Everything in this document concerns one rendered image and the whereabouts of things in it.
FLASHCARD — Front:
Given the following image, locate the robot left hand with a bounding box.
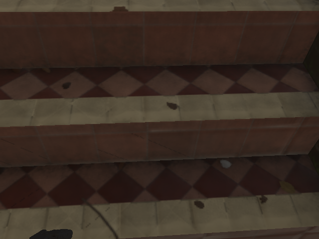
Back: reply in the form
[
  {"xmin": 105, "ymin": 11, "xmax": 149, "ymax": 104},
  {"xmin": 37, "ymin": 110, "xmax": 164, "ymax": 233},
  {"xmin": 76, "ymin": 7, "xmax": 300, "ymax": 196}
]
[{"xmin": 29, "ymin": 229, "xmax": 73, "ymax": 239}]

